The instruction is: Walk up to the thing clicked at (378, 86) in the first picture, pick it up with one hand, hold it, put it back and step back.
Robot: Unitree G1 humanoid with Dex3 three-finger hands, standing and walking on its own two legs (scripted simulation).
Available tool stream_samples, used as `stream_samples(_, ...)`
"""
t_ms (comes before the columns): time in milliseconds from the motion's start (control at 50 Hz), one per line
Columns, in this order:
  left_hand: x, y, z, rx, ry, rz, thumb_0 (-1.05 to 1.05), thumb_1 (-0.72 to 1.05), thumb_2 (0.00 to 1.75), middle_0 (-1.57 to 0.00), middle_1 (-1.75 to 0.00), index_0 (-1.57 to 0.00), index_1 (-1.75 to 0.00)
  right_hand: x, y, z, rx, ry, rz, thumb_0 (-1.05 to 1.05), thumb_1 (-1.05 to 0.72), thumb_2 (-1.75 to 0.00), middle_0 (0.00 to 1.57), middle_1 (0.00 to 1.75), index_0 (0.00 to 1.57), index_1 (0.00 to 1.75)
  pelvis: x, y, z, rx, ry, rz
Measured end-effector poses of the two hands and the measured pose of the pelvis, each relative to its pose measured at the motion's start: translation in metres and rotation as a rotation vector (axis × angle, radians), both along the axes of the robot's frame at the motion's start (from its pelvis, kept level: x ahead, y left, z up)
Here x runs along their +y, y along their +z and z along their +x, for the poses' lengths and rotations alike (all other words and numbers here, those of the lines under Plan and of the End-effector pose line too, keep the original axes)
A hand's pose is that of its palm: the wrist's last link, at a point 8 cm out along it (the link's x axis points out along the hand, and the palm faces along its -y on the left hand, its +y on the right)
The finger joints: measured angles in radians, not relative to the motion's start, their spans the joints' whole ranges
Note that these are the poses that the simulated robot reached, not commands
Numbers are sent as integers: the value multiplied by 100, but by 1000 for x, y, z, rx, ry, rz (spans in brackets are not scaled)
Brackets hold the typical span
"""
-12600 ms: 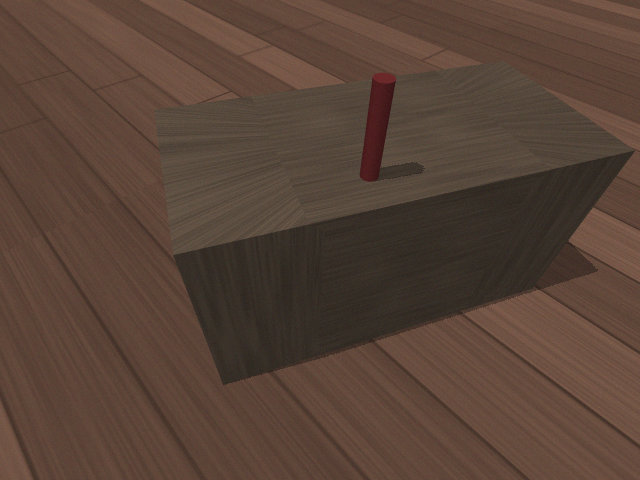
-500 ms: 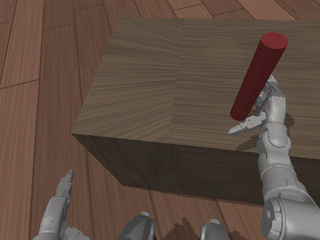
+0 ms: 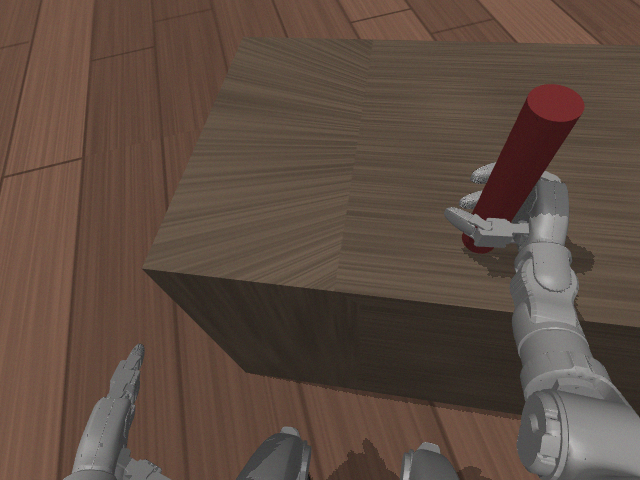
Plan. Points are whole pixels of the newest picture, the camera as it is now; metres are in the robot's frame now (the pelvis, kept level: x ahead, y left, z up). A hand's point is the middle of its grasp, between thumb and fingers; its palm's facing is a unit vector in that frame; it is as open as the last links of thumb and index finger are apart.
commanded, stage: settle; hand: right
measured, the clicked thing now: (507, 187) +0.46 -0.15 +0.09
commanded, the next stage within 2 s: lift in 0.76 s
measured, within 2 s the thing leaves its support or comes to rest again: leaves its support in 0.22 s
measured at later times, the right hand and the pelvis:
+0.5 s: hand (503, 178) +0.47 -0.14 +0.09, palm faces +0.04 +1.00 -0.01, open 6.2 cm; pelvis +0.00 +0.00 +0.02, yaw +0 degrees
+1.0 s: hand (499, 146) +0.48 -0.12 +0.13, palm faces +0.02 +1.00 +0.00, open 6.2 cm; pelvis +0.01 +0.00 +0.04, yaw +0 degrees
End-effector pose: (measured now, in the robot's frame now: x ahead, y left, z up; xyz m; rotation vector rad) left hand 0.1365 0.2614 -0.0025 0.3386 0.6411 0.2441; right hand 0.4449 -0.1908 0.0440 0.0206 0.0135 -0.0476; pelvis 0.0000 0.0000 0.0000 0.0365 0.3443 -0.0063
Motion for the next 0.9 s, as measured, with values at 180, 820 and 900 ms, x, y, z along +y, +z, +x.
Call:
stream_samples(180, 3, -1, -3, 6, 23, -6, -1, -52, 4, -5, -5, -6, -4, -4, 3, -2, 8, -3, -26, -2, 1, -100, 97, 108, 101, 108, 1, 1, -3, -11, 0, -1)
stream_samples(820, 5, 1, 5, 29, 49, -59, -1, -54, 6, -5, -5, -5, -6, 10, 76, 15, 6, 23, -17, -3, -2, -119, 93, 116, 97, 117, 2, 33, 6, -84, 2, -18)
stream_samples(900, 3, 0, 7, 31, 48, -72, -1, -54, 5, -5, -5, -5, -5, 12, 82, 17, 2, 20, -17, -3, -2, -119, 93, 116, 97, 117, 3, 35, 7, -90, 2, -20)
